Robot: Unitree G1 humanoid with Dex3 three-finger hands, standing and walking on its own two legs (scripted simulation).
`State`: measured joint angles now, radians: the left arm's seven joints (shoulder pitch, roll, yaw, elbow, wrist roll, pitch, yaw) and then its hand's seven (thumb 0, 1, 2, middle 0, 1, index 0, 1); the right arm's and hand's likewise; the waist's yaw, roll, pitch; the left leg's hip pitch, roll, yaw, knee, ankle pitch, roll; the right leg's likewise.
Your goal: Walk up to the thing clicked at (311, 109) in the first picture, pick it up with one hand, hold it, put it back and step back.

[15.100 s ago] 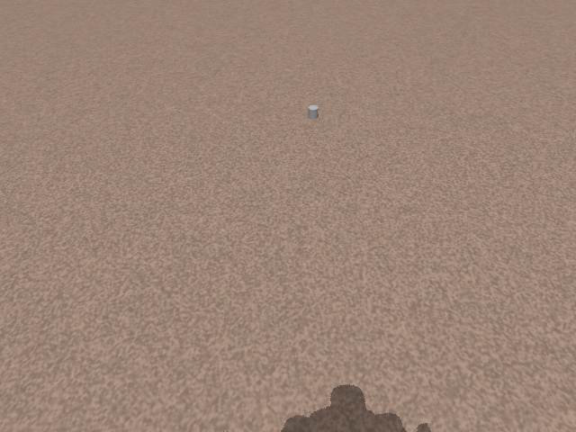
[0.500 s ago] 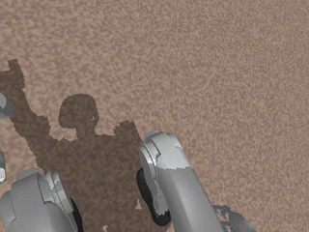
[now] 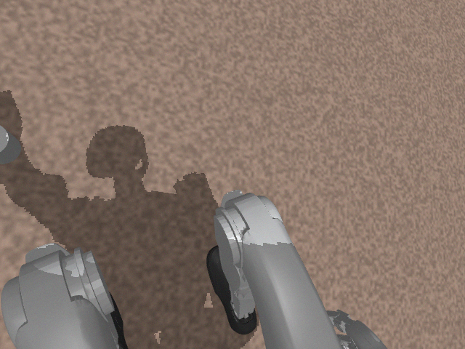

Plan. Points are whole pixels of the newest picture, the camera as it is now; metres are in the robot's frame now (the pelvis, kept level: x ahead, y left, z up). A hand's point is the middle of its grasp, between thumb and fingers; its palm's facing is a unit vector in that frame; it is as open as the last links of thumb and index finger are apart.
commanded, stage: rest palm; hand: left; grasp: from above
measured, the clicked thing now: out of the picture +0.51 +0.30 -0.29
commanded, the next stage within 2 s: close in 1.40 s
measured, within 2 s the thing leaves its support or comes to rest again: neither
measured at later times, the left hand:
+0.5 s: hand out of the picture +0.50 +0.29 -0.23, palm faces -0.43 -0.12 -0.90, open 13.8 cm
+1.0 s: hand out of the picture +0.49 +0.29 -0.25, palm faces -0.43 -0.10 -0.90, open 13.7 cm
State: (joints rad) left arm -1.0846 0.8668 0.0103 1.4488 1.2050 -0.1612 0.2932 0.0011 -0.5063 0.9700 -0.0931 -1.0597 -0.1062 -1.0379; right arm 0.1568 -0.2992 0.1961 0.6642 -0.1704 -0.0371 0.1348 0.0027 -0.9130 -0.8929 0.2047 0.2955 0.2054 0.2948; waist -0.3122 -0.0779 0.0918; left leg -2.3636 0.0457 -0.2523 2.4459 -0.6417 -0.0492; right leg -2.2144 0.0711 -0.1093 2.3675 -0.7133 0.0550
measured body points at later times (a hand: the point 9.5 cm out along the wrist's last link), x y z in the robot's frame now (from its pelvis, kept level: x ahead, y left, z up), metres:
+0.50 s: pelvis +0.00 +0.00 -0.01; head +0.29 +0.09 +0.32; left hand +0.52 +0.30 -0.18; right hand +0.02 -0.25 -0.08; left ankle +0.08 +0.15 -0.28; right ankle +0.10 -0.12 -0.28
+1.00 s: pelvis +0.00 +0.01 -0.01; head +0.28 +0.11 +0.32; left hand +0.51 +0.29 -0.20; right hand +0.03 -0.25 -0.07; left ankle +0.08 +0.15 -0.28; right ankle +0.10 -0.12 -0.28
